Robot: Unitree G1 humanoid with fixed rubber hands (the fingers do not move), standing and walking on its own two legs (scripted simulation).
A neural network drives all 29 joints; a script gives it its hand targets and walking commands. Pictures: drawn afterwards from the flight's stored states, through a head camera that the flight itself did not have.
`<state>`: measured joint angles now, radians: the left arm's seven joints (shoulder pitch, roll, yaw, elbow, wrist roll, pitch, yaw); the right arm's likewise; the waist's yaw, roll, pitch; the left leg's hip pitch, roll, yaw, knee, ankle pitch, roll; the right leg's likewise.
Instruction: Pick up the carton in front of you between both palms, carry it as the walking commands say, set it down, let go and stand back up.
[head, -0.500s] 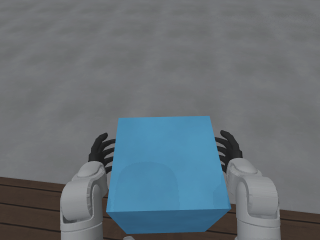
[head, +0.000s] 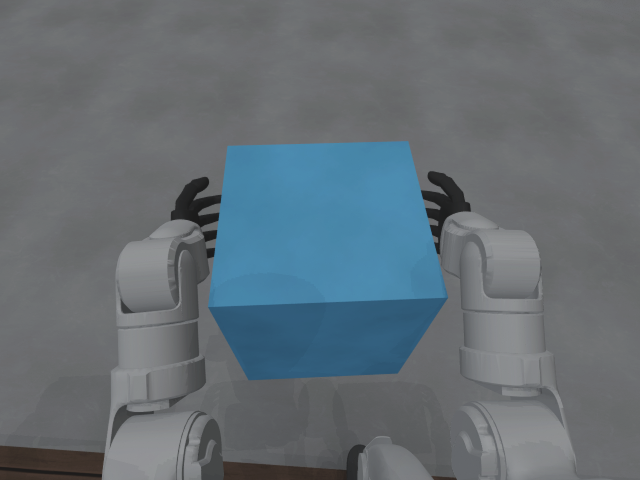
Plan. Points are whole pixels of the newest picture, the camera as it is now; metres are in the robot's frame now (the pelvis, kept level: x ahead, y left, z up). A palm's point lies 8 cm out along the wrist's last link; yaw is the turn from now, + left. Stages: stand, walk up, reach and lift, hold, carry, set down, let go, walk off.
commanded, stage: carry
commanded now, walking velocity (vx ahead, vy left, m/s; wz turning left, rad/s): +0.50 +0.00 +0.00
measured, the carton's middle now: (321, 271) +0.37 -0.01 +0.03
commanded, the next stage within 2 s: none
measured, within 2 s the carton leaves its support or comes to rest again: neither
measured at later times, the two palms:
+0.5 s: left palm (214, 80) +0.74 +0.15 +0.07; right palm (386, 78) +0.73 -0.15 +0.08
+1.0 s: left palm (245, 26) +1.05 +0.12 +0.01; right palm (370, 19) +1.08 -0.18 +0.01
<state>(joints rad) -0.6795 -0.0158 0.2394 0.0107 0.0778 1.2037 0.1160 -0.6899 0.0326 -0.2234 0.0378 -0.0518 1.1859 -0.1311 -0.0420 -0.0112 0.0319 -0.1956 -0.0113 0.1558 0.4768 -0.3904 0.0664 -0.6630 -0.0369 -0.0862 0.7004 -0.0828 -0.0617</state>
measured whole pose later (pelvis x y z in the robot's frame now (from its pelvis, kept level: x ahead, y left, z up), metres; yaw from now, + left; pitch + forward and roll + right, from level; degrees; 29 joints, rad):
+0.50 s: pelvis +0.37 -0.01 -0.08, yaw +0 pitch +3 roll -1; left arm -0.72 0.02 0.21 0.07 0.00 1.17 0.13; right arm -0.68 0.05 -0.24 -0.03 -0.12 1.21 -0.12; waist 0.02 0.00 -0.02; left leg -0.40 -0.04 0.10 0.50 -0.20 0.11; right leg -0.32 0.05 -0.05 1.18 -0.50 -0.07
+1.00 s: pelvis +0.70 -0.05 -0.07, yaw +1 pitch +7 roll +2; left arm -0.58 -0.06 0.23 -0.09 0.06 1.15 0.14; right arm -0.62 0.04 -0.21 -0.05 -0.03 1.16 -0.13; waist 0.04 -0.01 0.08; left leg -0.53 -0.01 0.02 1.18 -0.42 0.02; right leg -0.41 0.01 -0.13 0.48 -0.19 -0.10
